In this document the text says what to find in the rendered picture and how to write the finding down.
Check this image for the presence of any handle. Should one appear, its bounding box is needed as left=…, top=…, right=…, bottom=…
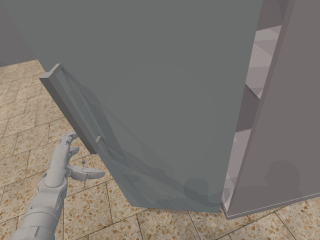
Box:
left=39, top=63, right=102, bottom=154

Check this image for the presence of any robot left hand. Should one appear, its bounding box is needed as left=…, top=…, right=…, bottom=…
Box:
left=48, top=131, right=105, bottom=182

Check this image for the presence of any fridge door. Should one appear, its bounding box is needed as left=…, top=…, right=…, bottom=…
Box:
left=0, top=0, right=263, bottom=213

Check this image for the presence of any left robot forearm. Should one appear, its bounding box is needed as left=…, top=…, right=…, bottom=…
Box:
left=10, top=167, right=68, bottom=240

